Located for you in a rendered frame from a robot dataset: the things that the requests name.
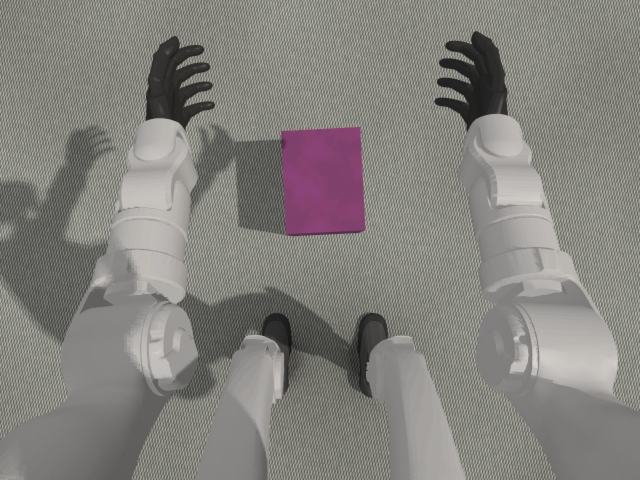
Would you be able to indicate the robot left upper arm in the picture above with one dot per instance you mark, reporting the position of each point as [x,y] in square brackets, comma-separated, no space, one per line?
[120,364]

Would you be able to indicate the robot right upper arm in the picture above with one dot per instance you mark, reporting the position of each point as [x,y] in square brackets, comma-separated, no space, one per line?
[556,364]

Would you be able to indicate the robot left hand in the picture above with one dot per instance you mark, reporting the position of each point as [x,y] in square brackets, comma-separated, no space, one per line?
[164,98]

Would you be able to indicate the carton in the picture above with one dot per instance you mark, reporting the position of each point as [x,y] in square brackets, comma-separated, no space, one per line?
[323,181]

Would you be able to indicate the left robot foot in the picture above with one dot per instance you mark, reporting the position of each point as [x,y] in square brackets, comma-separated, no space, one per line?
[277,328]

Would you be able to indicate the robot left forearm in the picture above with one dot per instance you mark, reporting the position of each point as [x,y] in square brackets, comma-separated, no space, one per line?
[145,254]

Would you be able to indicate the robot right hand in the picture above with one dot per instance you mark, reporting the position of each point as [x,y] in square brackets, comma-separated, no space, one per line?
[487,92]

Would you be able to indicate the robot right forearm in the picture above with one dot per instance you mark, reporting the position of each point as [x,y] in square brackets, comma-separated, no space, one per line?
[520,254]

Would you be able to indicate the robot left thigh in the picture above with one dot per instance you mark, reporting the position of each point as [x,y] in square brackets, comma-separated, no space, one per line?
[237,447]

